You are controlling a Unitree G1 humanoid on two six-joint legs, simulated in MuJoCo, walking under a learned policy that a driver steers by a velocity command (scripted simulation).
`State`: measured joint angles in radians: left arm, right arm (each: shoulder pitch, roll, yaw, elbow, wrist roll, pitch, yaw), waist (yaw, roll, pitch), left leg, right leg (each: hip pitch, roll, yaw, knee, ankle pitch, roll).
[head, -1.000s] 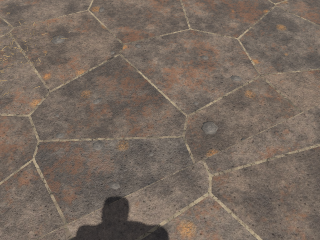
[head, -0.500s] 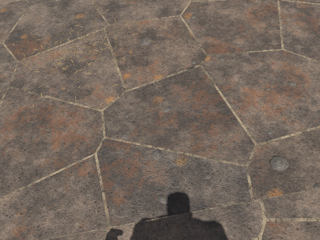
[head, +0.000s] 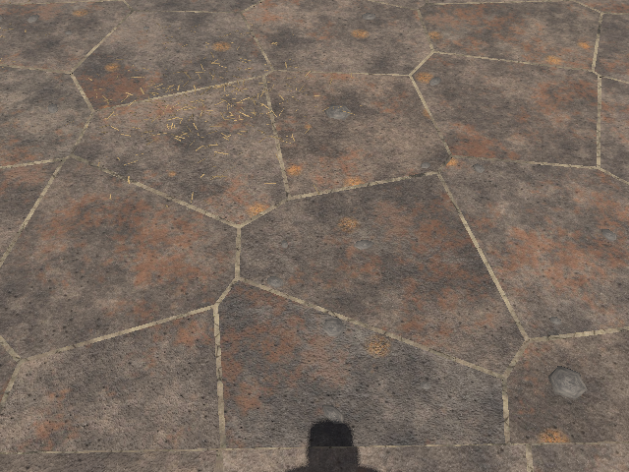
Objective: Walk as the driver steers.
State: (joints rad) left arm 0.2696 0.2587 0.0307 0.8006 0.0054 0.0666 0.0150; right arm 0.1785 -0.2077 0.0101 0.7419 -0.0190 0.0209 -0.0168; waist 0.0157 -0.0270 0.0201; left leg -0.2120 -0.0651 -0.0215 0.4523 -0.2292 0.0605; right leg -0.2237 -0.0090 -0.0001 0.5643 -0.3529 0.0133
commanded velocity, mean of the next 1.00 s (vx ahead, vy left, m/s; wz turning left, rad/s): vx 0.00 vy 0.00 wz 0.02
